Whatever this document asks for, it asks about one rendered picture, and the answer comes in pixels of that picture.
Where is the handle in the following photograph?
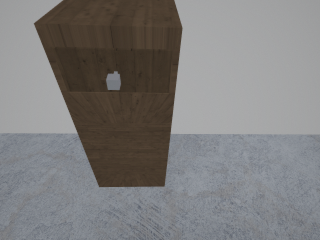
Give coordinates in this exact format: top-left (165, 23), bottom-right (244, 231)
top-left (106, 71), bottom-right (121, 90)

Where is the drawer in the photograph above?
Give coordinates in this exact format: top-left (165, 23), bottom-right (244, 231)
top-left (52, 46), bottom-right (173, 93)

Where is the cabinet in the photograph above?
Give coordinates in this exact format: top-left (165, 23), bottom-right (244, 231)
top-left (34, 0), bottom-right (183, 187)

